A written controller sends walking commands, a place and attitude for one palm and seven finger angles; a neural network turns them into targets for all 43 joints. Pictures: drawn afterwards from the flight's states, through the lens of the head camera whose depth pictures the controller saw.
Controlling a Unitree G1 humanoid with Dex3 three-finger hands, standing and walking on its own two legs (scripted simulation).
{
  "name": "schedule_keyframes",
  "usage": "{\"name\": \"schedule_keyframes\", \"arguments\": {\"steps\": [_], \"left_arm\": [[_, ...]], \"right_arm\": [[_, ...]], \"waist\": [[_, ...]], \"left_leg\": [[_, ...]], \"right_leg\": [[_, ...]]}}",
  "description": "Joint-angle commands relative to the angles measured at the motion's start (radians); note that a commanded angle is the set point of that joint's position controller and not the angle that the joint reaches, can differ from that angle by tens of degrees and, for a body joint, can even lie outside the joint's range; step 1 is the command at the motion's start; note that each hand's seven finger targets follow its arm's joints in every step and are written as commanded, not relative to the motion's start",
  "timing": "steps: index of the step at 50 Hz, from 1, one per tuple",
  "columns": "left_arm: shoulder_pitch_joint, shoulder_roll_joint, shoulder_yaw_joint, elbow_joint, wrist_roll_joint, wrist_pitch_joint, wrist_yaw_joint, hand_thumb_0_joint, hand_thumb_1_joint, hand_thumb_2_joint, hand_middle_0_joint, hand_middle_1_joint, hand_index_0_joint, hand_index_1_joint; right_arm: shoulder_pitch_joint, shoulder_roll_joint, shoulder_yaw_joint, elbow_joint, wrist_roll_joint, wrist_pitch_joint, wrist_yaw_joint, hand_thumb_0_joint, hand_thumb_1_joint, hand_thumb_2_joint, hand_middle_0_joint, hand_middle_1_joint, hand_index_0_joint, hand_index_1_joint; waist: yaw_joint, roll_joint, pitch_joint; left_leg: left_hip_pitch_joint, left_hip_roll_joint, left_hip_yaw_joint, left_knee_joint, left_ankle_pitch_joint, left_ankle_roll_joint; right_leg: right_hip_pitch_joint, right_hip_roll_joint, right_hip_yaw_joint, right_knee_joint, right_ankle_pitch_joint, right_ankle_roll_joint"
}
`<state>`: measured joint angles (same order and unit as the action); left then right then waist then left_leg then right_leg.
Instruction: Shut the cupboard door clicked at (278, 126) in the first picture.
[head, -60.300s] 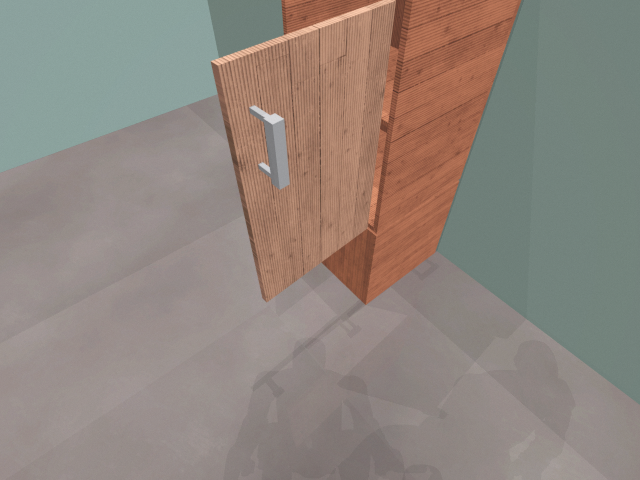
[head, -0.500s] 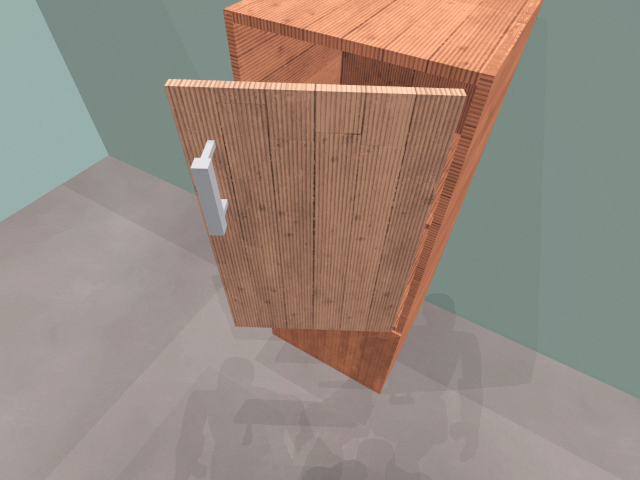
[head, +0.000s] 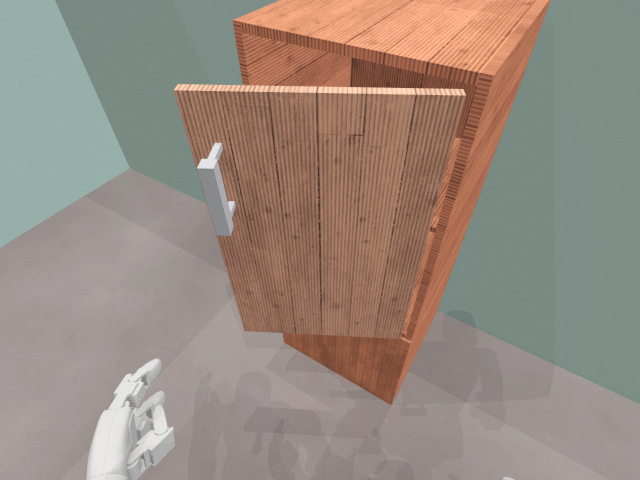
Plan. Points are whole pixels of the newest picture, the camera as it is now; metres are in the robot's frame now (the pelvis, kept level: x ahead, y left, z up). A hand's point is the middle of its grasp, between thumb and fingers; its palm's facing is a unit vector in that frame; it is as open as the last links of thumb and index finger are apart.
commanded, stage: raise the hand and make a fist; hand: left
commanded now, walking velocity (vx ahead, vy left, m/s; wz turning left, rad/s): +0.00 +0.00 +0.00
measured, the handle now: (220, 190) +0.48 +0.17 +0.12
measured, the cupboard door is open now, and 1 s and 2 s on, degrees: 28 28 28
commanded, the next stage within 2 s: bring the fist close to the handle in 1.76 s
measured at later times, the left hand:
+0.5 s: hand (175, 432) +0.18 +0.18 +0.02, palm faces -0.10 -0.99 -0.04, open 5.0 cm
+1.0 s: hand (140, 400) +0.19 +0.20 +0.07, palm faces -0.01 -1.00 -0.05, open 3.2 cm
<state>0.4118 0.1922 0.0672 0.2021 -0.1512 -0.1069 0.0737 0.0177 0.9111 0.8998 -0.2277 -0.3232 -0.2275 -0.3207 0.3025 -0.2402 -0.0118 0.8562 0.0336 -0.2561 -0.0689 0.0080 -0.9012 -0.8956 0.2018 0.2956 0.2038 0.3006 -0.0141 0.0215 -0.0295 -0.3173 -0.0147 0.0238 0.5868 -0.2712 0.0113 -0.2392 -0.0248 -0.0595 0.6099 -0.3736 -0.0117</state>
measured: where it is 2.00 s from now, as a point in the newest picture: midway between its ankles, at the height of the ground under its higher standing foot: outside the picture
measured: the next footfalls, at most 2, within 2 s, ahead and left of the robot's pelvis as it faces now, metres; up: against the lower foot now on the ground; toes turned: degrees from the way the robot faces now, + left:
none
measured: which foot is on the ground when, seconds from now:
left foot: down 0.00-1.00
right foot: down 0.00-1.00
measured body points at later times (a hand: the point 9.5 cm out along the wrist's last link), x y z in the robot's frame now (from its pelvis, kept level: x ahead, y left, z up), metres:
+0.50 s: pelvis -0.04 -0.01 -0.07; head +0.00 +0.00 +0.38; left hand +0.18 +0.23 +0.02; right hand +0.16 -0.23 -0.13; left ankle +0.02 +0.11 -0.73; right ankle -0.03 -0.11 -0.73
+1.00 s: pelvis -0.02 +0.02 -0.03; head -0.02 +0.02 +0.42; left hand +0.18 +0.25 +0.08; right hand +0.16 -0.21 -0.08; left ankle +0.02 +0.11 -0.73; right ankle -0.03 -0.11 -0.73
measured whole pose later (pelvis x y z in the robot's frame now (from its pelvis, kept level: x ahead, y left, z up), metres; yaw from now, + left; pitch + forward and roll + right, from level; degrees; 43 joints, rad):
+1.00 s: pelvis -0.02 +0.02 -0.03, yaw +0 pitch +4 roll -2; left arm 0.42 0.27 0.15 -0.23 -0.29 -0.19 -0.21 0.02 0.90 0.90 -1.09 -1.27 -1.09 -1.26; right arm 0.26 -0.23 0.04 0.54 0.05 -0.26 -0.08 0.01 -0.90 -0.90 0.20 0.30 0.20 0.30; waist 0.01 0.04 -0.09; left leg -0.58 0.01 0.01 0.87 -0.37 0.03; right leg -0.46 0.00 -0.07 0.83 -0.44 0.00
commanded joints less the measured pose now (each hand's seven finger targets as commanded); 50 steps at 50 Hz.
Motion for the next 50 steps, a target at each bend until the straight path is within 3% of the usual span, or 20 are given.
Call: {"name": "schedule_keyframes", "arguments": {"steps": [1,3,4,6,8,10,12,15,18,21,24,25,26,30,34,38,41,45,46,50], "left_arm": [[0.155,0.001,0.079,0.060,-0.049,-0.235,-0.120,0.000,0.900,0.900,-0.347,-0.460,-0.347,-0.460],[0.242,0.016,0.135,0.101,-0.108,-0.385,-0.262,0.000,0.900,0.900,-0.383,-0.500,-0.383,-0.500],[0.255,0.046,0.165,0.099,-0.131,-0.447,-0.337,0.000,0.900,0.900,-0.402,-0.520,-0.402,-0.520],[0.224,0.140,0.245,0.102,-0.165,-0.490,-0.470,0.000,0.900,0.900,-0.438,-0.560,-0.438,-0.560],[0.136,0.220,0.297,-0.077,-0.186,-0.465,-0.509,0.000,0.900,0.900,-0.475,-0.600,-0.475,-0.600],[-0.002,0.266,0.323,-0.274,-0.217,-0.449,-0.483,0.000,0.900,0.900,-0.512,-0.640,-0.512,-0.640],[-0.112,0.246,0.296,-0.468,-0.220,-0.478,-0.433,0.000,0.900,0.900,-0.548,-0.680,-0.548,-0.680],[-0.259,0.192,0.176,-0.640,-0.199,-0.549,-0.382,0.000,0.900,0.900,-0.603,-0.740,-0.603,-0.740],[-0.213,0.152,0.090,-0.537,-0.186,-0.526,-0.407,0.000,0.900,0.900,-0.658,-0.800,-0.658,-0.800],[-0.150,0.171,0.090,-0.394,-0.176,-0.376,-0.457,0.000,0.900,0.900,-0.713,-0.860,-0.713,-0.860],[-0.003,0.198,0.153,-0.379,-0.174,-0.185,-0.461,0.000,0.900,0.900,-0.768,-0.920,-0.768,-0.920],[0.044,0.234,0.225,-0.369,-0.180,-0.136,-0.436,0.000,0.900,0.900,-0.787,-0.940,-0.787,-0.940],[0.049,0.221,0.239,-0.451,-0.193,-0.114,-0.412,0.000,0.900,0.900,-0.805,-0.960,-0.805,-0.960],[0.064,0.211,0.300,-0.604,-0.197,-0.143,-0.276,0.000,0.900,0.900,-0.878,-1.040,-0.878,-1.040],[0.021,0.138,0.172,-0.614,-0.157,-0.246,-0.249,0.000,0.900,0.900,-0.952,-1.120,-0.952,-1.120],[-0.017,0.121,0.073,-0.600,-0.141,-0.241,-0.314,0.000,0.900,0.900,-1.025,-1.200,-1.025,-1.200],[-0.050,0.176,0.113,-0.614,-0.143,-0.192,-0.330,0.000,0.900,0.900,-1.080,-1.260,-1.080,-1.260],[-0.087,0.264,0.239,-0.678,-0.151,-0.165,-0.285,0.000,0.900,0.900,-1.153,-1.340,-1.153,-1.340],[-0.089,0.223,0.216,-0.695,-0.160,-0.166,-0.276,0.000,0.900,0.900,-1.172,-1.360,-1.172,-1.360],[-0.108,0.195,0.197,-0.666,-0.168,-0.137,-0.261,0.000,0.900,0.900,-1.245,-1.440,-1.245,-1.440]], "right_arm": [[-0.147,-0.110,-0.059,-0.244,-0.012,-0.086,0.024,0.000,-0.900,-0.900,0.200,0.300,0.200,0.300],[-0.168,-0.112,-0.074,-0.283,-0.022,-0.081,0.040,0.000,-0.900,-0.900,0.200,0.300,0.200,0.300],[-0.172,-0.117,-0.081,-0.311,-0.018,-0.078,0.047,0.000,-0.900,-0.900,0.200,0.300,0.200,0.300],[-0.182,-0.130,-0.086,-0.374,-0.002,-0.078,0.057,0.000,-0.900,-0.900,0.200,0.300,0.200,0.300],[-0.207,-0.130,-0.081,-0.445,0.004,-0.071,0.048,0.000,-0.900,-0.900,0.200,0.300,0.200,0.300],[-0.198,-0.121,-0.071,-0.478,0.001,-0.071,0.032,0.000,-0.900,-0.900,0.200,0.300,0.200,0.300],[-0.168,-0.105,-0.063,-0.485,-0.003,-0.080,0.024,0.000,-0.900,-0.900,0.200,0.300,0.200,0.300],[-0.136,-0.113,-0.046,-0.443,-0.014,-0.103,-0.002,0.000,-0.900,-0.900,0.200,0.300,0.200,0.300],[-0.113,-0.131,-0.039,-0.409,-0.004,-0.112,-0.022,0.000,-0.900,-0.900,0.200,0.300,0.200,0.300],[-0.103,-0.142,-0.035,-0.414,0.017,-0.100,-0.038,0.000,-0.900,-0.900,0.200,0.300,0.200,0.300],[-0.125,-0.127,-0.038,-0.467,0.030,-0.070,-0.036,0.000,-0.900,-0.900,0.200,0.300,0.200,0.300],[-0.139,-0.116,-0.040,-0.476,0.029,-0.059,-0.035,0.000,-0.900,-0.900,0.200,0.300,0.200,0.300],[-0.141,-0.102,-0.035,-0.495,0.026,-0.050,-0.032,0.000,-0.900,-0.900,0.200,0.300,0.200,0.300],[-0.150,-0.070,-0.025,-0.501,0.003,-0.031,-0.018,0.000,-0.900,-0.900,0.200,0.300,0.200,0.300],[-0.101,-0.094,-0.018,-0.479,-0.008,-0.044,0.004,0.000,-0.900,-0.900,0.200,0.300,0.200,0.300],[-0.085,-0.123,-0.014,-0.481,0.005,-0.064,0.002,0.000,-0.900,-0.900,0.200,0.300,0.200,0.300],[-0.095,-0.129,-0.012,-0.484,0.016,-0.068,-0.013,0.000,-0.900,-0.900,0.200,0.300,0.200,0.300],[-0.116,-0.118,-0.003,-0.481,0.014,-0.063,-0.024,0.000,-0.900,-0.900,0.200,0.300,0.200,0.300],[-0.121,-0.107,0.003,-0.485,0.016,-0.062,-0.023,0.000,-0.900,-0.900,0.200,0.300,0.200,0.300],[-0.125,-0.111,0.015,-0.471,0.017,-0.061,-0.012,0.000,-0.900,-0.900,0.200,0.300,0.200,0.300]], "waist": [[0.024,-0.310,0.125],[0.066,-0.403,0.057],[0.080,-0.394,0.002],[0.089,-0.247,-0.098],[0.111,-0.008,-0.212],[0.094,0.102,-0.265],[0.047,0.128,-0.311],[-0.031,0.086,-0.249],[-0.067,0.031,-0.153],[-0.050,-0.014,-0.133],[0.034,-0.014,-0.219],[0.069,-0.014,-0.252],[0.080,-0.005,-0.289],[0.103,-0.004,-0.272],[0.030,0.010,-0.188],[0.001,0.035,-0.166],[0.011,0.010,-0.174],[0.054,0.055,-0.213],[0.048,0.057,-0.201],[0.043,0.082,-0.146]], "left_leg": [[-0.197,0.002,-0.059,0.076,0.043,-0.015],[-0.332,-0.012,-0.038,0.187,-0.020,-0.025],[-0.375,-0.019,-0.029,0.230,-0.033,-0.030],[-0.407,-0.036,-0.004,0.299,-0.031,-0.031],[-0.386,-0.044,0.026,0.326,-0.039,-0.015],[-0.368,-0.030,0.013,0.351,-0.074,-0.005],[-0.327,-0.006,-0.017,0.377,-0.078,0.009],[-0.311,0.016,-0.056,0.407,-0.092,0.026],[-0.352,0.028,-0.075,0.407,-0.134,0.030],[-0.367,0.024,-0.077,0.370,-0.143,0.031],[-0.308,0.013,-0.065,0.292,-0.080,0.029],[-0.288,0.009,-0.067,0.275,-0.044,0.027],[-0.250,0.009,-0.060,0.257,0.004,0.024],[-0.183,0.017,-0.066,0.204,0.122,0.011],[-0.165,0.028,-0.078,0.200,0.093,0.007],[-0.157,0.032,-0.093,0.174,-0.016,0.010],[-0.147,0.029,-0.100,0.140,-0.073,0.016],[-0.096,0.027,-0.102,0.101,-0.045,0.012],[-0.081,0.029,-0.101,0.090,-0.035,0.009],[-0.061,0.032,-0.100,0.064,-0.015,0.003]], "right_leg": [[-0.353,0.023,-0.037,-0.002,0.040,0.001],[-0.393,0.005,0.020,0.082,0.022,0.011],[-0.375,-0.007,0.052,0.120,0.040,0.013],[-0.332,-0.035,0.124,0.170,0.100,0.010],[-0.319,-0.037,0.162,0.173,0.010,0.006],[-0.359,-0.031,0.190,0.162,-0.125,0.009],[-0.415,-0.017,0.195,0.158,-0.162,0.011],[-0.515,0.020,0.157,0.193,-0.156,0.000],[-0.554,0.039,0.127,0.194,-0.177,-0.002],[-0.509,0.035,0.127,0.147,-0.196,0.006],[-0.380,0.018,0.112,0.114,-0.131,0.010],[-0.329,0.020,0.103,0.120,-0.085,0.009],[-0.292,0.015,0.085,0.132,-0.012,0.013],[-0.253,0.049,-0.011,0.187,0.188,-0.002],[-0.355,0.061,-0.030,0.198,0.144,-0.003],[-0.369,0.054,-0.014,0.158,0.041,-0.004],[-0.332,0.047,-0.002,0.116,-0.006,-0.003],[-0.263,0.052,-0.009,0.104,0.022,-0.010],[-0.256,0.050,-0.019,0.102,0.036,-0.011],[-0.238,0.057,-0.025,0.074,0.072,-0.012]]}}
